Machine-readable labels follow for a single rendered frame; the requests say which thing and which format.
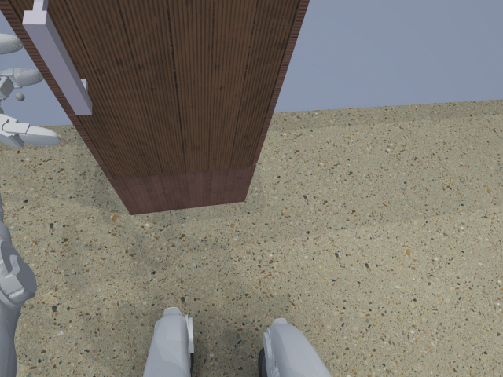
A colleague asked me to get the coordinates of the robot thigh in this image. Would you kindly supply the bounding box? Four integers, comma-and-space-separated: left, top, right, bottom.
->
263, 324, 332, 377
143, 313, 194, 377

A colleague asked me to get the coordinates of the robot left upper arm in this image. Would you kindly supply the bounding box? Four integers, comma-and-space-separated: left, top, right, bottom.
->
0, 240, 37, 377

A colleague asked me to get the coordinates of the cupboard door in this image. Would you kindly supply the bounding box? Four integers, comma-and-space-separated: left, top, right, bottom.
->
6, 0, 302, 179

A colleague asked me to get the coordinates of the right robot thigh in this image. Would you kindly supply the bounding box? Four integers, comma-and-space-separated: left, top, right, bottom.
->
263, 324, 332, 377

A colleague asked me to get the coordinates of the robot left hand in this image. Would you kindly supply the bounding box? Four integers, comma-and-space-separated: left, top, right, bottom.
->
0, 34, 61, 148

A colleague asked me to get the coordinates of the handle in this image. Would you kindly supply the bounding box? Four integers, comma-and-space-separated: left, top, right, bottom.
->
22, 0, 92, 115

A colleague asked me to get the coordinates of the left robot thigh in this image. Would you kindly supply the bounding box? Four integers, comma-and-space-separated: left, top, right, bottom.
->
143, 313, 194, 377

